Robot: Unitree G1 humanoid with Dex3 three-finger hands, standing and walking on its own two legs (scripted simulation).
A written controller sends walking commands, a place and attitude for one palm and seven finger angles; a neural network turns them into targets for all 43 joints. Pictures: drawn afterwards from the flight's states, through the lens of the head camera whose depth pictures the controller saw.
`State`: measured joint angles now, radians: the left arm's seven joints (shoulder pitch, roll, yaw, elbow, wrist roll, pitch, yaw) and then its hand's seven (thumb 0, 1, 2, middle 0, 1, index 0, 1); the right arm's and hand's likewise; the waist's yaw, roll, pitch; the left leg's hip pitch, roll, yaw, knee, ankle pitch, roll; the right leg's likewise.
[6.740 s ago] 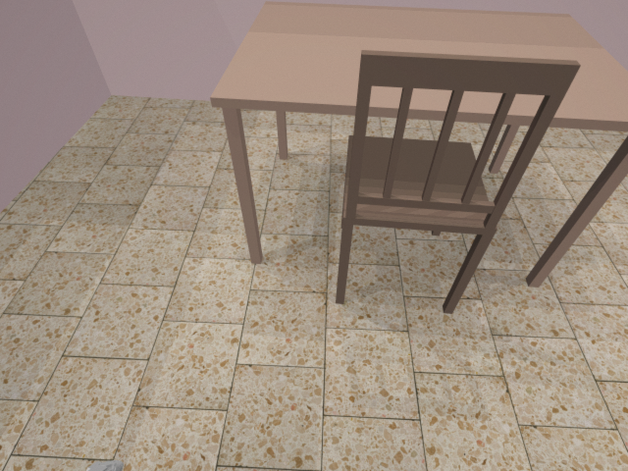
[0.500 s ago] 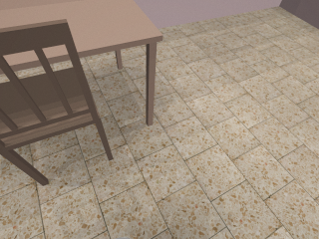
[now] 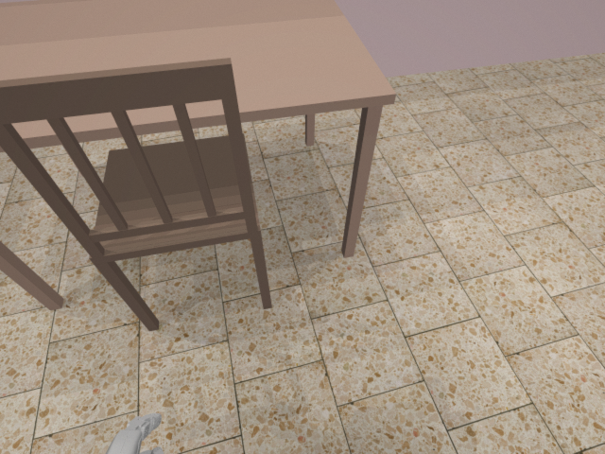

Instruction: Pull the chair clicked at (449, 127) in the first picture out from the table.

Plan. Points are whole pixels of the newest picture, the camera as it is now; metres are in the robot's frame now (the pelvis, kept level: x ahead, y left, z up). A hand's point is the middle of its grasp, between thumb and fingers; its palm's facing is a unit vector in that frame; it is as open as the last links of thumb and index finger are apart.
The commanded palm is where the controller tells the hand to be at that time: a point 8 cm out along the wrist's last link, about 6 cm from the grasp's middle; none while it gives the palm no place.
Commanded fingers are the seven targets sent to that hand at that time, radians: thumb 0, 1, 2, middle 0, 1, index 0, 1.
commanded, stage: turn to face it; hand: left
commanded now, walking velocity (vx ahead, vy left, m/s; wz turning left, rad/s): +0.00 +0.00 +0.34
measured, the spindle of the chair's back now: (146, 173) +0.64 +0.35 -0.06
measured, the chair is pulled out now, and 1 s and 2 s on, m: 0.00 0.00 0.00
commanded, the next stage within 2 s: take the last steps up to it in 0.18 s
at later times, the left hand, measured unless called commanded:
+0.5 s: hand out of the picture -0.07 +0.20 -0.18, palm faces +0.27 -0.94 -0.22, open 7.4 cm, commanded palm none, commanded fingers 0.00 0.90 0.90 -0.20 -0.30 -0.20 -0.30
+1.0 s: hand (179, 408) +0.21 +0.21 -0.18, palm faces +0.17 -0.96 -0.20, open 7.4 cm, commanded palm none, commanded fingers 0.00 0.90 0.90 -0.20 -0.30 -0.20 -0.30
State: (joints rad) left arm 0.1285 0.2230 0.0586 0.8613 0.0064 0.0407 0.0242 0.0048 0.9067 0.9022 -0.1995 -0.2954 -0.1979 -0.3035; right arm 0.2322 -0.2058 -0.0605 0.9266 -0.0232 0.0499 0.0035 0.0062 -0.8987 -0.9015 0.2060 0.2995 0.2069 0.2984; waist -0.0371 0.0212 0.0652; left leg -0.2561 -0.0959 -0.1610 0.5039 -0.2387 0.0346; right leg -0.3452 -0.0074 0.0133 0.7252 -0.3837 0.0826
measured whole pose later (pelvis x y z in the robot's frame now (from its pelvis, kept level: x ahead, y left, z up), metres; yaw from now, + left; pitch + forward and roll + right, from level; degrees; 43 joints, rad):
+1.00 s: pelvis +0.15 +0.02 -0.02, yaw +11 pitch -1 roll +1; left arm 0.14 0.16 0.06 0.99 0.02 -0.05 -0.02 0.00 0.91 0.90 -0.20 -0.30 -0.20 -0.30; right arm 0.48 -0.13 -0.02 1.17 -0.01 -0.03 -0.02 0.01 -0.90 -0.90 0.20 0.30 0.20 0.30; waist -0.05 0.02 0.08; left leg -0.01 0.01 0.02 0.66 -0.52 0.01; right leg -0.42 -0.03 -0.11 0.64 -0.16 -0.06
